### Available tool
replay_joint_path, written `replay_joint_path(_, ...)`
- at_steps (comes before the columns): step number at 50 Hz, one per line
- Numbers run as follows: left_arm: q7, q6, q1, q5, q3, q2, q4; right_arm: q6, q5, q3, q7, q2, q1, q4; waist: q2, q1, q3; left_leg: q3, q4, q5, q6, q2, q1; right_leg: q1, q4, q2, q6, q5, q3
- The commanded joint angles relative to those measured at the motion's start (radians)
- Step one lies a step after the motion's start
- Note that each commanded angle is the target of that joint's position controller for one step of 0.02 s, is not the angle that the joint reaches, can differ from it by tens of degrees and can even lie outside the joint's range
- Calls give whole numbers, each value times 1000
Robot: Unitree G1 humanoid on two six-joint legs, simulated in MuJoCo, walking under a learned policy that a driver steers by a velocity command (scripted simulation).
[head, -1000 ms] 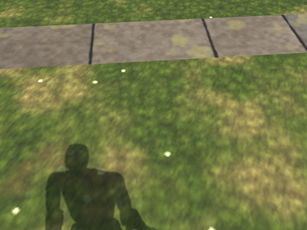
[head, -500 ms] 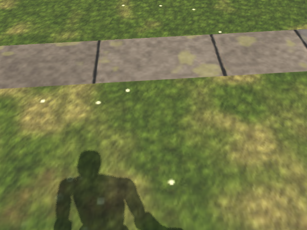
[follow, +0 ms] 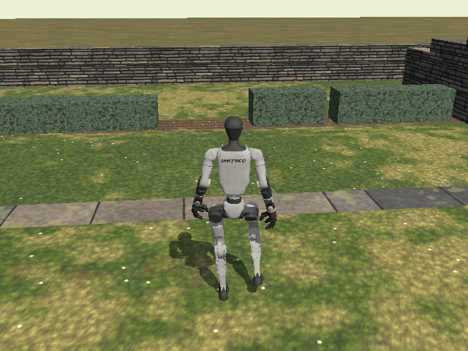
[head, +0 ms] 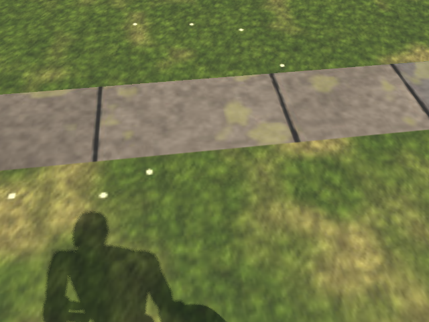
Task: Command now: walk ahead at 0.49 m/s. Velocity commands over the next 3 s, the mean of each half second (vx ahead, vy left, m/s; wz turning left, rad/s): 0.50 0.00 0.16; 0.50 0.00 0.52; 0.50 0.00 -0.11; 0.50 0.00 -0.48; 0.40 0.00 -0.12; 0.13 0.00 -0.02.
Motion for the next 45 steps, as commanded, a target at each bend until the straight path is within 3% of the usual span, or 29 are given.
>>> replay_joint_path(1, 7, 5, 33, 12, 12, 43, -43, -17, 2, -21, -20, -132, -38, -55, 78, 46, 53, -217, -204, 64, 172, 283, -93, -32, -142, -42, 28, 151, 3)
replay_joint_path(5, -5, -5, -125, 4, 6, 29, -83, -4, 17, -26, -35, -160, 40, -39, 80, -10, 54, -168, -188, 81, 127, 267, -8, -6, -423, 1, 35, 301, -33)
replay_joint_path(10, -35, -15, -251, -10, 2, 40, -132, 16, 26, -31, -37, -169, 115, -5, 95, -49, 82, -179, -120, 56, 113, 324, 142, -4, -574, 31, 19, 226, -44)
replay_joint_path(12, -44, -26, -238, -10, 10, 63, -143, 27, 28, -35, -39, -176, 115, -3, 101, -24, 76, -215, -63, 86, 100, 345, 168, 62, -626, 49, -3, 147, -42)
replay_joint_path(13, -46, -32, -186, -9, 19, 80, -133, 33, 29, -38, -40, -186, 98, -7, 114, 11, 54, -222, -11, 163, 90, 343, 163, 147, -649, 70, -14, 115, -57)
replay_joint_path(14, -42, -37, -67, -7, 39, 114, -99, 37, 25, -35, -41, -180, 75, -16, 111, 76, -9, -198, 116, 304, 70, 300, 139, 309, -677, 101, -33, 100, -78)
replay_joint_path(15, -33, -41, 134, 1, 67, 184, -49, 35, 12, -19, -38, -142, 55, -37, 70, 157, -151, -148, 370, 295, 35, 235, 6, 601, -645, 23, -81, 127, -3)
replay_joint_path(16, -26, -34, 282, 22, 94, 292, -25, 19, 9, 10, -36, -36, 126, -64, -148, 160, -306, -44, 770, -50, -42, 77, -384, 1003, -685, -233, -195, 35, 364)
replay_joint_path(17, -29, -31, 308, 27, 79, 241, -20, -3, 32, 14, -33, -37, 169, -51, -253, 155, -396, -181, 970, -437, -43, 40, -533, 1053, -815, -325, -256, -54, 662)
replay_joint_path(18, -30, -34, 227, 21, 55, 159, -33, -9, 58, -17, -34, -143, 104, -60, -151, 141, -256, -226, 1051, -378, -30, 98, -604, 933, -825, -293, -206, -66, 530)
replay_joint_path(19, -31, -34, 136, 13, 40, 117, -52, -7, 58, -23, -38, -154, 41, -78, -93, 112, -161, -199, 1034, -281, -25, 150, -596, 789, -845, -255, -167, -8, 368)
replay_joint_path(20, -35, -35, 62, 12, 32, 89, -57, 1, 48, -28, -45, -139, 7, -82, -39, 82, -97, -187, 980, -204, -31, 185, -554, 665, -890, -209, -143, 40, 261)
replay_joint_path(22, -39, -39, 12, 22, 24, 53, -44, 32, 41, -37, -45, -100, 31, -77, -70, 32, -33, -182, 909, -117, -34, 220, -461, 528, -955, -142, -111, 121, 100)
replay_joint_path(24, -34, -44, 30, 27, 31, 65, -22, 54, 42, -38, -41, -67, 36, -84, -54, 16, -9, -174, 902, -70, -38, 221, -464, 495, -976, -126, -120, 237, 4)
replay_joint_path(29, -6, -35, 69, 34, 44, 102, 7, 63, 31, -48, -34, -64, -93, -152, -18, 29, 41, -189, 704, 107, -57, 213, -579, 541, -1005, -134, -126, 304, -116)
replay_joint_path(33, 10, -23, 111, 24, 52, 132, 19, 59, 23, -38, -8, -45, -232, -208, 0, 74, 83, -110, 513, 194, -48, 208, -580, 601, -1015, -148, -114, 292, -193)
replay_joint_path(37, 13, 2, 165, 9, 61, 149, 39, 59, 28, -32, 18, -39, -338, -274, 3, 104, 114, -47, 417, 116, -20, 198, -615, 735, -957, -182, -103, 362, -241)
replay_joint_path(38, 13, 9, 162, 5, 64, 157, 38, 59, 30, -34, 24, -42, -348, -288, -2, 97, 112, -26, 401, 74, -9, 187, -596, 754, -929, -188, -96, 421, -255)
replay_joint_path(40, 16, 19, 132, -1, 72, 186, 26, 62, 31, -47, 31, -68, -320, -304, -36, 58, 67, 40, 386, -20, 25, 129, -469, 761, -823, -184, -76, 725, -289)
replay_joint_path(41, 19, 25, 117, -4, 76, 203, 19, 65, 32, -60, 31, -92, -265, -300, -60, 20, 22, 69, 391, -70, 45, 89, -373, 759, -725, -181, -66, 891, -300)
replay_joint_path(42, 20, 32, 95, -7, 79, 216, 13, 66, 36, -82, 29, -132, -150, -278, -65, -49, -43, 87, 357, -78, 74, 44, -217, 730, -560, -164, -51, 982, -313)
replay_joint_path(43, 20, 33, 81, -10, 75, 213, 2, 68, 36, -119, 14, -199, 15, -234, -31, -134, -129, 54, 272, -11, 115, 15, 49, 604, -321, -117, -12, 872, -325)
replay_joint_path(44, 14, 20, 106, 28, 49, 126, -30, 75, 34, -144, -10, -299, 107, -208, 182, -115, -196, -281, 262, 46, 179, 230, 330, 287, 20, -33, 31, 159, -309)
replay_joint_path(45, -3, -24, 165, 13, 19, 41, -85, 58, 23, -140, -4, -345, 71, -246, 306, -22, -354, -886, 70, -155, 387, 438, 579, -54, 308, 170, 64, -408, -92)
